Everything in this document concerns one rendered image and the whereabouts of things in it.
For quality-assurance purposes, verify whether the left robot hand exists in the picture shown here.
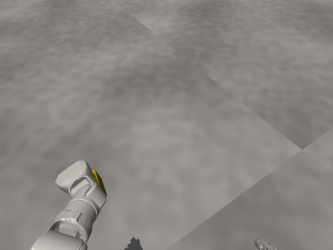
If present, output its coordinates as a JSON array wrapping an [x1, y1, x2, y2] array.
[[55, 160, 92, 193]]

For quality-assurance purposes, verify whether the right robot hand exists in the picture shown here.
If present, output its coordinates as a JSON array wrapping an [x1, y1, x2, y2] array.
[[254, 239, 277, 250]]

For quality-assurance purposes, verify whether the left robot arm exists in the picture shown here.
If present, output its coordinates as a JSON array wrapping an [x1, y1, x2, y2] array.
[[28, 174, 107, 250]]

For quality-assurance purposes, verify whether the cube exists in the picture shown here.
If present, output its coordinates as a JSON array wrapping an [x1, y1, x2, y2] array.
[[92, 170, 107, 196]]

